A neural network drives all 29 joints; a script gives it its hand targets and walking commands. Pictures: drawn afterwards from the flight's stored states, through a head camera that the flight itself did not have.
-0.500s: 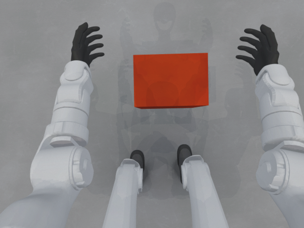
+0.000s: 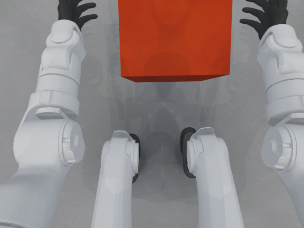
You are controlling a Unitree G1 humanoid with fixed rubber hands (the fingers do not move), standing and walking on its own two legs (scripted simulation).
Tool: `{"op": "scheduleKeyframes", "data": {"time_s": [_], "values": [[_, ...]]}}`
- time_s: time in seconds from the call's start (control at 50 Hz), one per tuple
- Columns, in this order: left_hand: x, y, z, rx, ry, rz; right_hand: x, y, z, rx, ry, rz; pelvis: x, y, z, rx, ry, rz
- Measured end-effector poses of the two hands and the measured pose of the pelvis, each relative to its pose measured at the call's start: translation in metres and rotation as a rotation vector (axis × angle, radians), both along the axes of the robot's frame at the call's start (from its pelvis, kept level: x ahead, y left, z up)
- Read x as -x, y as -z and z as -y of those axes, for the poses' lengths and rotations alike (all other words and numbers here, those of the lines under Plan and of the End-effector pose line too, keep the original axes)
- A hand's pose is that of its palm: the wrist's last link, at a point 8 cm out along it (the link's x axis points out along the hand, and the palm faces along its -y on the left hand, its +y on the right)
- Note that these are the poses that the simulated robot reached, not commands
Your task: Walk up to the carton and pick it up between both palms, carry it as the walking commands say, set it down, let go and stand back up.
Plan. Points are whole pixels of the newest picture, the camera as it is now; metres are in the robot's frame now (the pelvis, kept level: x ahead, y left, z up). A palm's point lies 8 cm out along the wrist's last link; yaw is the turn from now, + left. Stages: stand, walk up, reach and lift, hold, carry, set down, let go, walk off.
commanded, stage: reach and lift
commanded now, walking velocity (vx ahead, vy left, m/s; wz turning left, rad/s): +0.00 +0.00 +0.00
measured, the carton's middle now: (170, 50) +0.52 -0.04 -0.33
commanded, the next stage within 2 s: none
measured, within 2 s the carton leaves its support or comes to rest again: neither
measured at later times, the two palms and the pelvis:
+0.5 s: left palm (95, 48) +0.53 +0.17 -0.28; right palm (240, 48) +0.51 -0.23 -0.28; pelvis -0.01 +0.01 -0.10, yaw +0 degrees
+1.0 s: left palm (96, 41) +0.54 +0.16 -0.26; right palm (239, 43) +0.51 -0.22 -0.26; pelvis -0.01 +0.00 -0.09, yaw +0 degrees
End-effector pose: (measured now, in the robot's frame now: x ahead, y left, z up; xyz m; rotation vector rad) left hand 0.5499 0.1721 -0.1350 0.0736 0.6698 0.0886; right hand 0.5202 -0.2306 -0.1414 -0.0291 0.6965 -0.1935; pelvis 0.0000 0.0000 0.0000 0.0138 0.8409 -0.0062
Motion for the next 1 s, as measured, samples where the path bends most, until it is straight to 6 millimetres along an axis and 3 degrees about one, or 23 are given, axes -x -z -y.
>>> {"op": "scheduleKeyframes", "data": {"time_s": [0.16,0.26,0.38,0.5,0.66,0.88,1.0], "values": [[0.006,0.052,-0.005,-0.02,-0.006,-0.017,0.003,0.055,-0.004,-0.004,-0.003,-0.014,0.0,0.037,-0.002,-0.002,-0.002,0.037],[0.01,0.077,-0.011,-0.025,-0.01,-0.03,0.006,0.081,-0.006,0.0,-0.003,-0.036,0.001,0.057,-0.003,-0.001,-0.005,0.068],[0.018,0.115,-0.005,0.003,-0.002,-0.061,0.012,0.114,-0.011,-0.001,-0.009,-0.07,0.006,0.078,-0.004,0.002,-0.009,0.1],[0.021,0.143,-0.001,-0.004,0.007,-0.052,0.012,0.137,-0.001,0.007,0.024,-0.057,0.013,0.097,-0.005,0.008,-0.009,0.15],[0.013,0.145,-0.002,-0.034,0.01,-0.012,0.005,0.152,-0.012,-0.024,0.019,-0.022,0.021,0.105,-0.003,0.002,-0.008,0.28],[0.003,0.114,0.012,0.01,0.008,-0.037,0.003,0.119,-0.012,-0.017,0.005,-0.047,0.009,0.099,-0.004,0.005,-0.006,0.225],[0.009,0.121,0.01,0.016,0.001,-0.054,0.005,0.119,-0.011,-0.007,0.002,-0.057,0.009,0.094,-0.004,0.007,-0.007,0.182]]}}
